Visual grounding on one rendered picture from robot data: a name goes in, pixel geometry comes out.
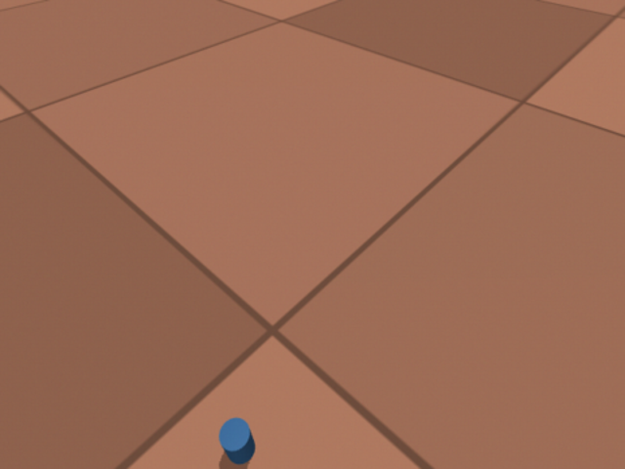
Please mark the can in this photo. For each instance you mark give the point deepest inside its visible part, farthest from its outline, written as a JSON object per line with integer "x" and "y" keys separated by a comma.
{"x": 237, "y": 441}

